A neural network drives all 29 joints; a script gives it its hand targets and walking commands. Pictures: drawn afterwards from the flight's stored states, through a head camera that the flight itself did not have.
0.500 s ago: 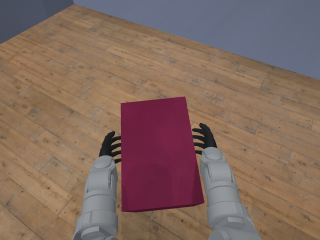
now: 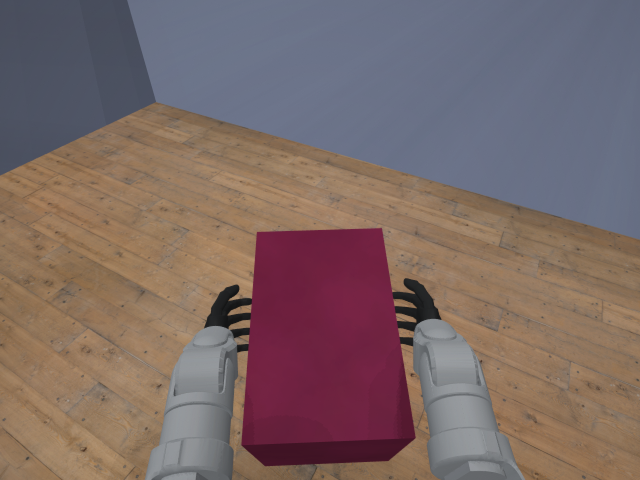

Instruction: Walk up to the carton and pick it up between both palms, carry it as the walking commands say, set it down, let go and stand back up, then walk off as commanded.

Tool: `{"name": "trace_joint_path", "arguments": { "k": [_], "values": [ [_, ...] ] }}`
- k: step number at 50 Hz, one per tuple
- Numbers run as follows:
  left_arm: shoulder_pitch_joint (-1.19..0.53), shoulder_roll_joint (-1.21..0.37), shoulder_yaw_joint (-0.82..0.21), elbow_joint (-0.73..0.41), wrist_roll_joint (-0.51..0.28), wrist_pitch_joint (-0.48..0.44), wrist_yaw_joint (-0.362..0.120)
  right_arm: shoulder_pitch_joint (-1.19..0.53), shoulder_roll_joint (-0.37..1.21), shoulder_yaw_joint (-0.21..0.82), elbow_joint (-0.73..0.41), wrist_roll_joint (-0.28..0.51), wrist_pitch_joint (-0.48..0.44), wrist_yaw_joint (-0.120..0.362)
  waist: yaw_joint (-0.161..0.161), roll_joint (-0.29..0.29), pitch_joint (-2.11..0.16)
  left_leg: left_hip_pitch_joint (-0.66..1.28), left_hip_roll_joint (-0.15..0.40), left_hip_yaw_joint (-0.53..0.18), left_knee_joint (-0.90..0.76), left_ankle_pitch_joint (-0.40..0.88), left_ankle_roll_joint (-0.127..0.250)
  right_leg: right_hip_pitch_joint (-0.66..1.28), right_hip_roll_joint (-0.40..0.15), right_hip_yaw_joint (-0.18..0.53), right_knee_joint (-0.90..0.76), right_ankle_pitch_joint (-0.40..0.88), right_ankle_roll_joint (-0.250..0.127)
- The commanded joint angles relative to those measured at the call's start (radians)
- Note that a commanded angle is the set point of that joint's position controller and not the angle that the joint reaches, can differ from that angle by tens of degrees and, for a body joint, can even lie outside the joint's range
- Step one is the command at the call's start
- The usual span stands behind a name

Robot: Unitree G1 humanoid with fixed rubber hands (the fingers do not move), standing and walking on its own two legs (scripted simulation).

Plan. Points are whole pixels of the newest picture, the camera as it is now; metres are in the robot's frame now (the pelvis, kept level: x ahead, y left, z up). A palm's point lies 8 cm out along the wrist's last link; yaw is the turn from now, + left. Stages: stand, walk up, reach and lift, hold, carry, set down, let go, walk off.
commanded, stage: reach and lift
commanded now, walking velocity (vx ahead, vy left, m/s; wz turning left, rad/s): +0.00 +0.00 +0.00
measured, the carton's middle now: (323, 347) +0.33 +0.00 -0.03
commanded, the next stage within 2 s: hold in 1.22 s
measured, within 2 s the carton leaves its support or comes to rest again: neither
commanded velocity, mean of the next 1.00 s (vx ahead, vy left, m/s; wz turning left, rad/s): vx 0.00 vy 0.00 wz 0.00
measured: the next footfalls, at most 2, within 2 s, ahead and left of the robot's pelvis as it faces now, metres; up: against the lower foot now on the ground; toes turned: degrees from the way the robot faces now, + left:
none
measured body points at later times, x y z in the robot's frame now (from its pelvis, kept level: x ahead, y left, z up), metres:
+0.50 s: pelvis +0.00 -0.01 +0.00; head -0.04 -0.01 +0.45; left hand +0.32 +0.13 +0.04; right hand +0.32 -0.15 +0.05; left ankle +0.02 +0.12 -0.74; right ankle +0.02 -0.13 -0.74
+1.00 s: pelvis +0.00 +0.00 +0.00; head -0.05 +0.00 +0.45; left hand +0.31 +0.14 +0.04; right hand +0.30 -0.14 +0.04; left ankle +0.02 +0.12 -0.74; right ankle +0.02 -0.13 -0.74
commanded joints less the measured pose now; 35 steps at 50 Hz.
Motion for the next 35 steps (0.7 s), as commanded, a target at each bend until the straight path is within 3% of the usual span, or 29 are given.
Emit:
{"name": "trace_joint_path", "arguments": {
  "k": [1,3,4,5,7,9,10,12,13,14,15,16,17,18,19,20,21,22,23,24,25,26,27,29,30,31,34,35],
  "values": [
    [-0.624,-1.05,-0.539,-0.054,-0.245,-0.027,-0.244,-0.566,0.985,0.519,-0.029,0.301,0.0,0.304,0.034,0.038,-0.241,0.037,-0.055,-0.02,-0.1,0.111,-0.006,0.094,0.094,0.01,-0.046,0.097,-0.03],
    [-0.597,-1.047,-0.482,0.02,-0.231,-0.005,-0.236,-0.599,0.969,0.509,-0.002,0.304,0.013,0.31,0.038,0.029,-0.198,0.022,-0.053,-0.019,-0.119,0.033,-0.005,0.111,0.088,0.005,-0.051,0.037,-0.032],
    [-0.61,-1.056,-0.508,-0.004,-0.237,-0.006,-0.243,-0.635,0.965,0.519,-0.031,0.302,0.008,0.315,0.044,0.044,-0.219,0.029,-0.056,-0.012,-0.118,0.055,-0.009,0.126,0.088,0.008,-0.057,0.053,-0.037],
    [-0.636,-1.052,-0.495,0.002,-0.238,-0.002,-0.247,-0.629,0.973,0.511,0.009,0.298,0.021,0.313,0.05,0.014,-0.203,0.029,-0.059,-0.01,-0.12,0.024,-0.006,0.117,0.079,0.011,-0.064,0.014,-0.034],
    [-0.643,-1.064,-0.488,0.028,-0.24,0.005,-0.255,-0.628,0.961,0.483,0.012,0.268,0.022,0.31,0.015,0.0,-0.242,0.072,-0.059,-0.006,-0.118,0.041,-0.011,0.121,0.085,0.007,-0.068,0.025,-0.034],
    [-0.666,-1.057,-0.517,-0.015,-0.26,-0.004,-0.261,-0.625,0.995,0.525,0.004,0.291,0.021,0.307,0.039,-0.006,-0.283,0.065,-0.058,-0.005,-0.108,0.111,-0.012,0.159,0.078,0.017,-0.057,0.108,-0.028],
    [-0.734,-1.075,-0.534,-0.031,-0.283,-0.002,-0.266,-0.612,0.991,0.478,0.037,0.273,0.026,0.302,-0.021,-0.011,-0.277,0.073,-0.048,-0.017,-0.107,0.086,-0.017,0.131,0.083,0.017,-0.056,0.083,-0.034],
    [-0.688,-1.078,-0.508,0.01,-0.26,0.008,-0.272,-0.606,0.975,0.454,0.028,0.249,0.024,0.296,-0.026,-0.022,-0.268,0.054,-0.051,-0.018,-0.118,0.077,-0.015,0.169,0.078,0.014,-0.068,0.094,-0.035],
    [-0.732,-1.052,-0.492,0.018,-0.267,0.005,-0.283,-0.583,0.981,0.433,0.067,0.258,0.022,0.292,-0.027,0.032,-0.232,0.033,-0.065,-0.001,-0.114,0.002,-0.014,0.142,0.067,0.02,-0.082,0.018,-0.037],
    [-0.674,-1.005,-0.444,0.053,-0.231,0.011,-0.28,-0.585,0.975,0.436,0.066,0.247,0.028,0.287,-0.014,0.005,-0.186,0.032,-0.072,0.009,-0.121,0.027,-0.007,0.155,0.059,0.01,-0.09,0.053,-0.026],
    [-0.734,-1.026,-0.494,-0.008,-0.249,-0.003,-0.284,-0.619,1.003,0.463,0.025,0.265,0.021,0.287,-0.002,-0.022,-0.268,0.055,-0.066,-0.002,-0.109,0.068,-0.007,0.165,0.066,0.021,-0.075,0.09,-0.025],
    [-0.715,-1.027,-0.508,-0.02,-0.257,-0.008,-0.282,-0.574,1.005,0.449,0.039,0.273,0.021,0.282,-0.017,0.023,-0.264,0.083,-0.068,0.002,-0.106,0.122,-0.015,0.154,0.067,0.021,-0.073,0.14,-0.019],
    [-0.707,-0.992,-0.487,-0.037,-0.245,-0.006,-0.281,-0.581,1.006,0.46,0.007,0.266,0.025,0.283,0.003,-0.003,-0.265,0.055,-0.072,0.012,-0.101,0.14,-0.009,0.185,0.069,0.019,-0.073,0.17,-0.014],
    [-0.745,-0.992,-0.51,-0.056,-0.258,-0.013,-0.281,-0.562,1.017,0.464,0.022,0.27,0.026,0.284,-0.013,0.003,-0.29,0.068,-0.074,0.008,-0.1,0.11,-0.01,0.188,0.068,0.024,-0.071,0.151,-0.014],
    [-0.724,-0.99,-0.488,-0.032,-0.253,-0.009,-0.282,-0.577,1.011,0.454,0.033,0.265,0.033,0.282,-0.004,-0.024,-0.249,0.049,-0.07,0.007,-0.106,0.088,-0.001,0.172,0.066,0.025,-0.078,0.124,-0.011],
    [-0.672,-0.99,-0.484,-0.026,-0.235,-0.011,-0.28,-0.624,1.014,0.488,-0.029,0.285,0.028,0.28,0.028,-0.044,-0.284,0.048,-0.069,0.004,-0.097,0.107,-0.001,0.195,0.068,0.022,-0.064,0.144,-0.007],
    [-0.688,-0.966,-0.498,-0.053,-0.245,-0.013,-0.275,-0.562,1.015,0.479,-0.012,0.284,0.024,0.281,0.016,-0.007,-0.273,0.057,-0.076,0.016,-0.1,0.127,-0.005,0.185,0.066,0.026,-0.07,0.174,-0.008],
    [-0.671,-0.961,-0.493,-0.042,-0.248,-0.003,-0.278,-0.565,1.012,0.498,-0.006,0.297,0.038,0.279,0.028,-0.03,-0.275,0.084,-0.074,0.02,-0.095,0.138,-0.004,0.163,0.067,0.026,-0.075,0.175,0.001],
    [-0.651,-0.975,-0.505,-0.041,-0.249,-0.002,-0.278,-0.528,1.014,0.481,0.004,0.278,0.038,0.272,0.015,-0.024,-0.291,0.099,-0.079,0.015,-0.092,0.155,-0.009,0.165,0.07,0.028,-0.08,0.179,-0.004],
    [-0.609,-0.981,-0.494,-0.018,-0.228,0.002,-0.276,-0.547,1.016,0.492,-0.02,0.28,0.035,0.267,0.026,-0.013,-0.272,0.074,-0.08,0.018,-0.097,0.139,-0.007,0.197,0.064,0.028,-0.084,0.182,-0.002],
    [-0.61,-0.97,-0.507,-0.051,-0.253,0.006,-0.278,-0.482,1.009,0.491,-0.015,0.294,0.041,0.265,0.018,-0.006,-0.27,0.111,-0.084,0.024,-0.101,0.177,-0.007,0.18,0.068,0.032,-0.087,0.223,-0.003],
    [-0.64,-0.968,-0.523,-0.073,-0.245,-0.003,-0.276,-0.519,1.012,0.515,-0.028,0.293,0.033,0.266,0.031,-0.014,-0.333,0.079,-0.083,0.02,-0.096,0.19,-0.008,0.229,0.072,0.03,-0.07,0.255,0.0],
    [-0.61,-0.979,-0.54,-0.088,-0.25,-0.001,-0.274,-0.475,1.017,0.515,-0.044,0.289,0.036,0.265,0.013,0.022,-0.324,0.105,-0.079,0.022,-0.104,0.219,-0.011,0.222,0.069,0.034,-0.078,0.288,-0.004],
    [-0.565,-0.984,-0.568,-0.14,-0.271,-0.006,-0.272,-0.495,1.046,0.563,-0.106,0.328,0.033,0.264,0.025,-0.027,-0.349,0.119,-0.075,0.015,-0.093,0.247,-0.003,0.241,0.071,0.041,-0.065,0.325,0.005],
    [-0.509,-0.985,-0.539,-0.082,-0.25,0.004,-0.275,-0.49,1.031,0.548,-0.112,0.313,0.033,0.258,0.029,-0.032,-0.349,0.134,-0.082,0.01,-0.095,0.242,-0.006,0.237,0.065,0.042,-0.078,0.316,0.007],
    [-0.542,-0.987,-0.546,-0.121,-0.262,0.011,-0.274,-0.448,1.024,0.543,-0.108,0.311,0.04,0.257,0.032,0.003,-0.324,0.114,-0.082,0.015,-0.106,0.254,-0.007,0.232,0.074,0.04,-0.081,0.317,-0.003],
    [-0.521,-0.971,-0.55,-0.127,-0.267,0.019,-0.267,-0.431,0.991,0.539,-0.089,0.315,0.051,0.262,0.005,-0.01,-0.235,0.11,-0.082,0.012,-0.115,0.194,-0.007,0.19,0.071,0.033,-0.092,0.239,-0.005],
    [-0.53,-0.968,-0.55,-0.147,-0.263,0.018,-0.267,-0.456,0.977,0.525,-0.105,0.306,0.05,0.262,0.01,-0.009,-0.242,0.112,-0.08,0.011,-0.119,0.216,-0.007,0.198,0.077,0.023,-0.095,0.251,-0.008]
  ]
}}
